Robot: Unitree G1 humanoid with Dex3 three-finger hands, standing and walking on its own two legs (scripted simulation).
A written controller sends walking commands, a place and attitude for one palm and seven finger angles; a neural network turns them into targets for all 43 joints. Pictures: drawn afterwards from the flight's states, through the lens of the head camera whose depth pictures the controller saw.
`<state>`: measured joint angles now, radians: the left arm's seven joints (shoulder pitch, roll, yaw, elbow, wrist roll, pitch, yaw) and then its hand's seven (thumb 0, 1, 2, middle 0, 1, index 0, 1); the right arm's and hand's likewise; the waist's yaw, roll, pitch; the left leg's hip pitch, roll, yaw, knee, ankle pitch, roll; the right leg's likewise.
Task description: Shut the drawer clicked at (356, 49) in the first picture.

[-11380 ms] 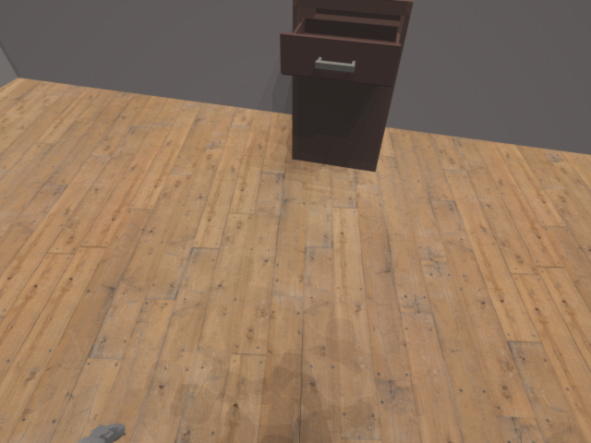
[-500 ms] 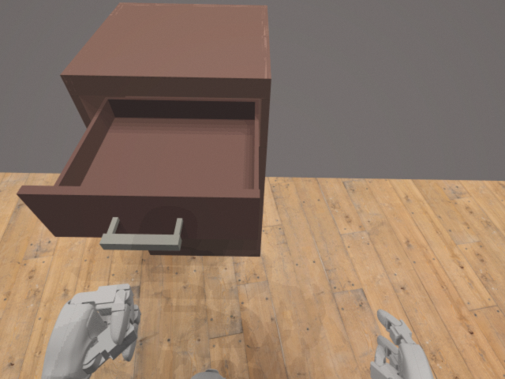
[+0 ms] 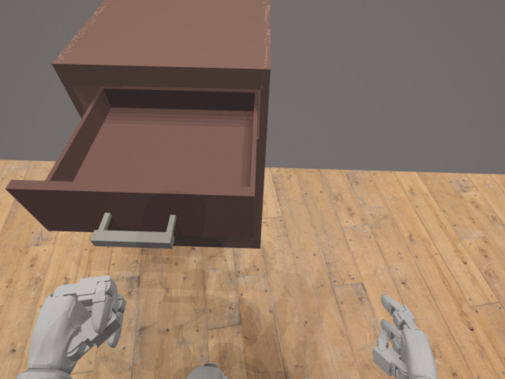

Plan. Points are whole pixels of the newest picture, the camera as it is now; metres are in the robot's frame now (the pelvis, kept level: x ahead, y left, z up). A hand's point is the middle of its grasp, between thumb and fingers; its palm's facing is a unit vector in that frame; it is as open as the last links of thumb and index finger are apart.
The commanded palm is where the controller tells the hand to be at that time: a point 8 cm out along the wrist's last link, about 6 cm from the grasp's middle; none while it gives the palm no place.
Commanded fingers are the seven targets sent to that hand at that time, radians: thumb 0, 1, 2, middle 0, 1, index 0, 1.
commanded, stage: bring the fist close to the handle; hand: left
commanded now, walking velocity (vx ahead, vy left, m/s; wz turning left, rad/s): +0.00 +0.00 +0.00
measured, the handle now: (136, 229) +0.36 +0.24 -0.01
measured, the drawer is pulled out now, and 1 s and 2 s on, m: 0.30 0.30 0.28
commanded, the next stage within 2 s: push the drawer shut in 1.16 s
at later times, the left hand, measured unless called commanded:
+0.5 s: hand (139, 303) +0.22 +0.19 +0.02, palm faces -0.01 -1.00 -0.04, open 3.3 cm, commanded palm +0.21 +0.25 +0.02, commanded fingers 0.00 0.90 0.90 -1.40 -1.60 -1.40 -1.60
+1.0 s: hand (145, 292) +0.25 +0.19 -0.01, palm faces +0.00 -1.00 -0.04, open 3.3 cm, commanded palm +0.23 +0.25 -0.01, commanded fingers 0.00 0.90 0.90 -1.40 -1.60 -1.40 -1.60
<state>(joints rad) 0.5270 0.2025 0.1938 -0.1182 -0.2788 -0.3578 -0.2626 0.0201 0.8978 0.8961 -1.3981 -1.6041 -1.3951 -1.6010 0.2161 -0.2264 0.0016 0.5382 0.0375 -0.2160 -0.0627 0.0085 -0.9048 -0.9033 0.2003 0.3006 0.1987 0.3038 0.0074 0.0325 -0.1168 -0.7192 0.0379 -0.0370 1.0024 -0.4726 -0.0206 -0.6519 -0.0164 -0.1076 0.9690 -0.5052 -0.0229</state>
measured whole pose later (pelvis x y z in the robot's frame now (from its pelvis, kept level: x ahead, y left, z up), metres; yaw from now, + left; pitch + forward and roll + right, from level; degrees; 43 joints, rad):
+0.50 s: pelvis -0.02 +0.02 -0.03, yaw -1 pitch +16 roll -2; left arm 0.34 0.19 0.13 -0.01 -0.22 -0.40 -0.19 0.02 0.90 0.90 -1.40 -1.60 -1.40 -1.60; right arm 0.22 -0.23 0.01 0.53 0.01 -0.17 -0.05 0.01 -0.90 -0.90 0.20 0.30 0.20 0.30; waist -0.02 0.03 -0.14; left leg -0.94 0.03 -0.02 1.18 -0.52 0.01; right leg -0.88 -0.03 -0.08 1.14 -0.54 0.00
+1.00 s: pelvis -0.02 +0.02 -0.05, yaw -2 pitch +19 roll -3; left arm 0.23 0.22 0.15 0.08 -0.22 -0.40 -0.17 0.02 0.90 0.90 -1.40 -1.60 -1.39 -1.60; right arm 0.22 -0.23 0.01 0.52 0.01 -0.10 -0.03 0.01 -0.91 -0.90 0.20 0.30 0.20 0.30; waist -0.02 0.03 -0.17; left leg -1.06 0.04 -0.02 1.26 -0.54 0.01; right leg -0.99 -0.02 -0.08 1.22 -0.56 0.00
